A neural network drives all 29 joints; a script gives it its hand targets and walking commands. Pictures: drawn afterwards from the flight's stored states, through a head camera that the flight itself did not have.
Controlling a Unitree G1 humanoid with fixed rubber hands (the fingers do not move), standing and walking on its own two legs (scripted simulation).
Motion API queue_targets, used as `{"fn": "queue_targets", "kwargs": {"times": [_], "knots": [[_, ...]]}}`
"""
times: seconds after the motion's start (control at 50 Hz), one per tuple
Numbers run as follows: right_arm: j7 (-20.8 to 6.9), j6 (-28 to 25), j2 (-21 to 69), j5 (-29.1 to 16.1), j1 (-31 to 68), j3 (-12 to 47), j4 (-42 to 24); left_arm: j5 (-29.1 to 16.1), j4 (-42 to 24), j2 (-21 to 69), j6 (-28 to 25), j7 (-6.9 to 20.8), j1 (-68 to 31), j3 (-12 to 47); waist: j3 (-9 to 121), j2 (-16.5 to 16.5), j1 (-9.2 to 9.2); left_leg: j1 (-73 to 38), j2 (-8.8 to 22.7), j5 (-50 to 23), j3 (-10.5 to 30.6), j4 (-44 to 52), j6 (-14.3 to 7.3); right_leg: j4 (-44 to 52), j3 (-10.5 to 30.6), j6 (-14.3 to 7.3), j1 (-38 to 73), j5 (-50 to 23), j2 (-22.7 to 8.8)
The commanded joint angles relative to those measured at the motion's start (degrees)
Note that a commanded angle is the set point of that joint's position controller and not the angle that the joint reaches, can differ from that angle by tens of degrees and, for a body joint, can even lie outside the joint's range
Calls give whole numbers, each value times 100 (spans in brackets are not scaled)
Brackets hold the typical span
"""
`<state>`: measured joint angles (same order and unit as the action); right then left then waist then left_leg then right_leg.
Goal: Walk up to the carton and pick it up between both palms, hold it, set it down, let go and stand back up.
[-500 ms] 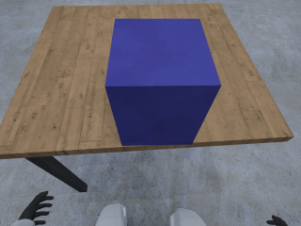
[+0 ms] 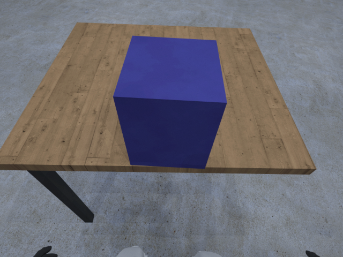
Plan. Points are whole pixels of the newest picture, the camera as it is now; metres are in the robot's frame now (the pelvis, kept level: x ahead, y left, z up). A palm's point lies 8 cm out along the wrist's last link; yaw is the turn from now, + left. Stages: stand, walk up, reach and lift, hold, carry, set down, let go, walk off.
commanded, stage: walk up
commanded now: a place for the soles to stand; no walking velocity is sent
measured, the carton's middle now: (170, 106) +0.44 +0.02 +0.09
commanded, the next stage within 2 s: none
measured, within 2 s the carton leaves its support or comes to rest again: neither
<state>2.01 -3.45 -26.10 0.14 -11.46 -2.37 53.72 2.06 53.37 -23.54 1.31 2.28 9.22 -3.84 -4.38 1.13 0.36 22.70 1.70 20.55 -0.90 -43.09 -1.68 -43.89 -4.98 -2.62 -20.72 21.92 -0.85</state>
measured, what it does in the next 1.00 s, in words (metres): stands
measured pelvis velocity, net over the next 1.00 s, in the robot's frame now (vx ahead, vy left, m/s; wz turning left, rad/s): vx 0.03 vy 0.01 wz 0.04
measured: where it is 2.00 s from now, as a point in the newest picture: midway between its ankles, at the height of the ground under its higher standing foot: outside the picture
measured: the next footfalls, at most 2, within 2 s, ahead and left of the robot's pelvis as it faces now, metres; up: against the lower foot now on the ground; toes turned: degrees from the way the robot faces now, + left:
none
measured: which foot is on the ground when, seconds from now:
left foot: down 0.00-1.00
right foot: down 0.00-1.00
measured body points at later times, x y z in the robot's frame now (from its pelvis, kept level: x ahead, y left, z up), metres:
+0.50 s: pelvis +0.01 -0.01 +0.01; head +0.03 +0.00 +0.46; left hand +0.13 +0.32 -0.10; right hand +0.11 -0.33 -0.10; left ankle +0.04 +0.13 -0.71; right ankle +0.02 -0.09 -0.71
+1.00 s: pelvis +0.03 +0.01 +0.02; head +0.05 +0.03 +0.47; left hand +0.12 +0.33 -0.10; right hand +0.14 -0.31 -0.08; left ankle +0.04 +0.13 -0.71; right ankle +0.02 -0.09 -0.71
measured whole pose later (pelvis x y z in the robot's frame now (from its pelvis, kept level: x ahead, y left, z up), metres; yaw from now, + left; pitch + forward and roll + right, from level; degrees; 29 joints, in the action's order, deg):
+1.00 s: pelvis +0.03 +0.01 +0.02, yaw +2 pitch -2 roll -1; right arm 1.9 -2.9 -22.9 0.7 -7.7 -0.2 57.7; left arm 0.8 58.2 -23.0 1.3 2.2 4.1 -3.2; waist -3.8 1.0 0.8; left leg 15.7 1.2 15.4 0.9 -32.6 0.1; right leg -29.9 -7.5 -1.5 -11.1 17.3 -0.5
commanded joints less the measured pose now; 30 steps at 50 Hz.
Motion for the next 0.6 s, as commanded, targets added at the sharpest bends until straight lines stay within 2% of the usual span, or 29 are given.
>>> {"fn": "queue_targets", "kwargs": {"times": [0.0, 0.02, 0.04, 0.06, 0.08, 0.1, 0.12, 0.14, 0.16, 0.18, 0.2, 0.22, 0.24, 0.26, 0.28, 0.32, 0.34, 0.36, 0.42, 0.46, 0.52, 0.58], "knots": [[125, -185, -1403, 61, -56, -253, -205, -125, -424, -1080, -93, -59, -350, -261, 788, -350, -12, -787, 1296, -642, 2219, 1491, -814, 373, 745, 100, -244, -340, -327], [122, -158, -1539, 83, 30, -270, -199, -106, -375, -1129, -65, -68, -271, -296, 669, -524, 66, -223, 1440, -197, 2281, 1620, -962, 315, 645, 44, 206, 402, -230], [116, -127, -1515, 87, 235, -251, -230, -72, -354, -1150, -75, -79, -154, -331, 556, -442, 174, 87, 1387, -398, 2088, 1452, -905, 581, 788, 9, 460, 316, -306], [100, -91, -1347, 49, 292, -168, -217, -54, -301, -1179, -113, -82, -111, -327, 568, -96, 234, 239, 1024, -607, 1492, 1090, -645, 1240, 1067, -36, 714, -22, -519], [79, -68, -1123, 0, 362, -99, -217, -32, -281, -1355, -168, -97, -124, -341, 602, 189, 218, 407, 478, -1010, 703, 515, -300, 1877, 1553, -169, 899, -386, -941], [90, -39, -1028, -54, 358, -93, -199, -35, -292, -1514, -201, -102, -251, -377, 468, 463, 128, 525, -48, -754, 7, 40, -67, 2109, 1887, -436, 931, -718, -1344], [117, -27, -1109, -64, 246, -114, -149, -34, -311, -1512, -189, -97, -365, -358, 450, 401, 103, 420, -79, 29, -94, -64, -35, 2085, 2039, -655, 829, -1017, -1592], [113, -40, -1074, -38, 87, -103, -85, -46, -381, -1449, -180, -88, -450, -340, 460, 255, -9, 1, 16, 211, -88, 76, -55, 1948, 1950, -735, 613, -1353, -1625], [105, -63, -1083, -44, 43, -84, -40, -75, -339, -1384, -159, -95, -507, -306, 393, 210, -60, -234, 77, -87, -99, 554, -98, 1848, 1618, -553, 486, -1561, -1458], [88, -93, -1102, -29, -67, -80, -21, -80, -370, -1339, -144, -98, -611, -280, 507, 65, -130, -540, 149, -1016, 55, 747, -134, 1595, 1232, -358, 402, -1736, -1217], [90, -103, -1161, 0, -82, -117, -24, -108, -357, -1290, -134, -105, -631, -277, 597, 56, -112, -783, 339, -1802, 271, 694, -235, 1377, 982, -177, 312, -1839, -1009], [83, -95, -1206, 9, -114, -146, -47, -89, -415, -1240, -108, -106, -689, -271, 652, -13, -117, -847, 550, -2087, 632, 701, -366, 1132, 705, -66, 208, -1584, -755], [90, -74, -1285, 0, -92, -179, -6, -104, -380, -1207, -78, -104, -610, -275, 697, 6, -55, -746, 780, -1745, 1030, 886, -531, 1035, 666, 18, 274, -1031, -602], [60, -61, -1225, 15, 138, -123, -47, -101, -304, -1121, -107, -122, -505, -254, 721, -175, 12, -633, 855, -1257, 1191, 973, -614, 1262, 767, 60, 316, -376, -613], [45, -48, -1174, 22, 298, -112, -70, -88, -262, -1139, -137, -119, -497, -261, 615, -71, 87, -370, 766, -1037, 1070, 938, -538, 1577, 995, 23, 457, -98, -685], [29, -4, -1007, -1, 378, -74, -38, -49, -216, -1283, -182, -119, -642, -271, 482, 366, 21, -155, 217, -1007, 196, 634, -177, 2148, 1222, -241, 651, -1, -1040], [22, 2, -979, 4, 263, -54, 12, -64, -226, -1294, -184, -104, -691, -252, 487, 234, -37, -318, 135, -848, 9, 710, -87, 2090, 1269, -386, 600, -122, -1185], [26, -2, -1010, 10, 175, -60, 70, -71, -236, -1269, -170, -101, -758, -263, 501, 229, -57, -449, 146, -842, 16, 828, -84, 2057, 1263, -415, 567, -151, -1208], [5, -31, -1093, 38, 241, -86, 91, -82, -180, -1174, -152, -103, -791, -202, 421, 58, -69, -756, 376, -1475, 361, 988, -216, 1863, 802, -155, 333, -463, -861], [5, -43, -1108, 28, 321, -88, 70, -95, -137, -1115, -157, -107, -808, -202, 496, 46, -31, -696, 480, -1917, 480, 980, -283, 1838, 749, -94, 568, -763, -760], [24, -37, -1128, 19, 293, -92, 63, -114, -149, -1162, -121, -104, -805, -227, 608, -126, -21, -624, 544, -2032, 595, 1116, -318, 1676, 646, -157, 830, -687, -685], [20, -16, -1124, 25, 343, -78, 93, -99, -100, -1140, -105, -92, -829, -214, 498, -75, -5, -360, 556, -1779, 694, 1287, -306, 1785, 641, -199, 1018, -541, -658]]}}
